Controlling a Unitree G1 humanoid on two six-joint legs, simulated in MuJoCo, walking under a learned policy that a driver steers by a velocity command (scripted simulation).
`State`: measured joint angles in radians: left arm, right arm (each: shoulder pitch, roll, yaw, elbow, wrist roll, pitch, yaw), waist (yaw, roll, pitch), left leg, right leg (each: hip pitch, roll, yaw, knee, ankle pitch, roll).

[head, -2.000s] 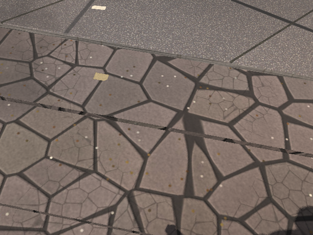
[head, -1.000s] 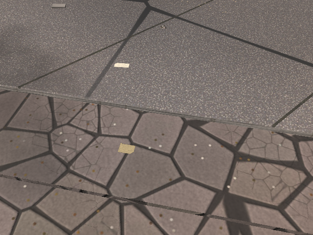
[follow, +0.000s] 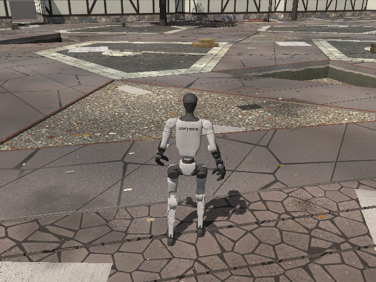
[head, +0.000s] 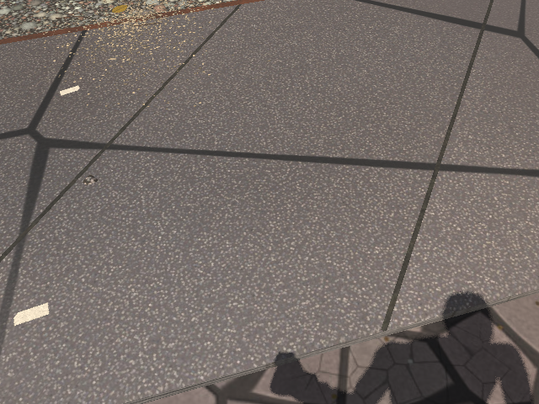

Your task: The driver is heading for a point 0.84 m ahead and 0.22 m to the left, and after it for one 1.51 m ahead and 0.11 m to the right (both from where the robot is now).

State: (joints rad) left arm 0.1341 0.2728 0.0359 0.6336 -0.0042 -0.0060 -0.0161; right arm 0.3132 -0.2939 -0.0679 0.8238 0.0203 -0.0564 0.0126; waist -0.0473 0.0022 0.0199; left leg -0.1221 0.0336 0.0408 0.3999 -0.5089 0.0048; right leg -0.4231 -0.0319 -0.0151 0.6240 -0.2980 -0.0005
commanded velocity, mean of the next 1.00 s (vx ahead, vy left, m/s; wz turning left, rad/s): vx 0.07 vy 0.00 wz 0.31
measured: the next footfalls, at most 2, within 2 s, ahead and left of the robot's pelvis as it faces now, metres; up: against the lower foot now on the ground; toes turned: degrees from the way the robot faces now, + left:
left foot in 0.34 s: +0.17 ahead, +0.11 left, +0.01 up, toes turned +3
right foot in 0.68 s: +0.21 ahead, -0.11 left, +0.01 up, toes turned +16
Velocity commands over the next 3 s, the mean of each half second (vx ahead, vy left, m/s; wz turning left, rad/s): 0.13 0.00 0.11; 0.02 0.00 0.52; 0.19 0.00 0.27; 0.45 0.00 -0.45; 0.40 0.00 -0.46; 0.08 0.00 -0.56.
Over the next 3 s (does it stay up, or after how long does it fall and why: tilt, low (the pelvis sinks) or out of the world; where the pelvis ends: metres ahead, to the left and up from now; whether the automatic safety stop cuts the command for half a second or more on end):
stays up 0.80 0.13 0.05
